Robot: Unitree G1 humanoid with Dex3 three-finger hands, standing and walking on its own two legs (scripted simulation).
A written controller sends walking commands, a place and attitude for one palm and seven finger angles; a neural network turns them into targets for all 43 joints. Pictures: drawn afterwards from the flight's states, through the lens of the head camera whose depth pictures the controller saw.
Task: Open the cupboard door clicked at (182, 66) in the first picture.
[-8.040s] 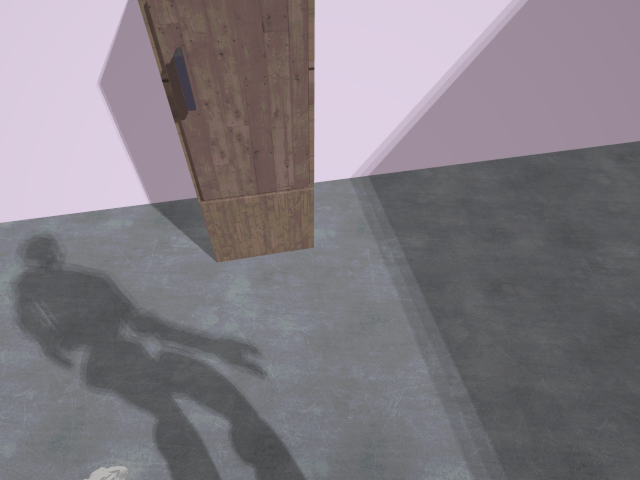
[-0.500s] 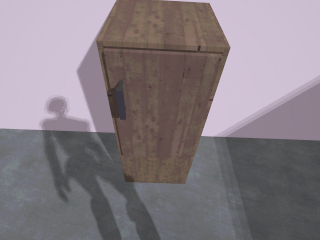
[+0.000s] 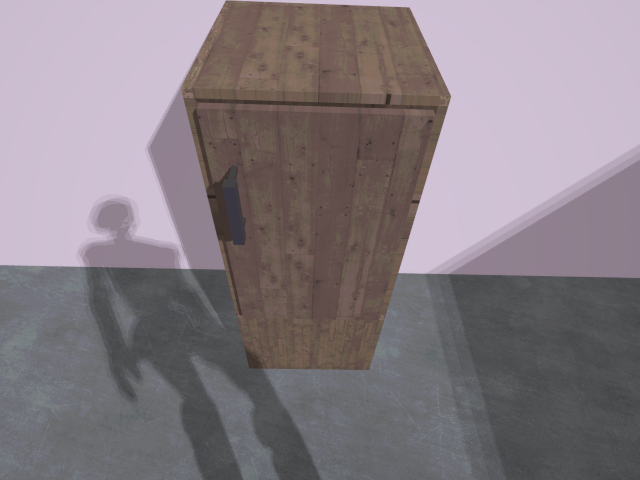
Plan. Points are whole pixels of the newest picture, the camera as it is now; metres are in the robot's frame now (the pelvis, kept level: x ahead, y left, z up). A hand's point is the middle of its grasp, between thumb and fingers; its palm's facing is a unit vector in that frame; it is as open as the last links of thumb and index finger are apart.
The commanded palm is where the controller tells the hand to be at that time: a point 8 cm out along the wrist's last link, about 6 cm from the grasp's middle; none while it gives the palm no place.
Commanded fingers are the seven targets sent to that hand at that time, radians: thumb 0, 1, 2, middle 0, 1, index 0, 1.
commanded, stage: raise the hand with hooked fingers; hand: left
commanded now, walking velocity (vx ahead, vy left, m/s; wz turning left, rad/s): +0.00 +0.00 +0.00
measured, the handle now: (236, 206) +0.54 +0.18 +0.01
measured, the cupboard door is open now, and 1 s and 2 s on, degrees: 0 0 0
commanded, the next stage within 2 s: none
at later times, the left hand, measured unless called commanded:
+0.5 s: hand (190, 469) +0.15 +0.17 -0.07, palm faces +0.15 -0.99 -0.03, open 9.0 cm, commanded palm +0.14 +0.23 -0.04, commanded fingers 0.00 0.29 0.64 -0.24 -0.69 -0.24 -0.69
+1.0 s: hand (167, 398) +0.22 +0.21 -0.02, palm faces +0.06 -1.00 -0.06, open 12.1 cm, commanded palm +0.19 +0.26 -0.01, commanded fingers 0.00 -0.29 0.39 -0.28 -1.07 -0.28 -1.07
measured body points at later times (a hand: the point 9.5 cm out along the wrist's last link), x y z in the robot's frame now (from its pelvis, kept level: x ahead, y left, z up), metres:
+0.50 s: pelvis -0.02 -0.04 -0.09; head +0.03 -0.03 +0.35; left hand +0.14 +0.22 -0.06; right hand +0.23 -0.28 -0.12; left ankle +0.02 +0.09 -0.74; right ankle -0.01 -0.13 -0.74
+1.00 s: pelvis -0.01 -0.03 -0.07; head +0.05 -0.03 +0.38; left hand +0.21 +0.26 -0.02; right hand +0.12 -0.30 -0.16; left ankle +0.01 +0.09 -0.74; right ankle -0.01 -0.13 -0.74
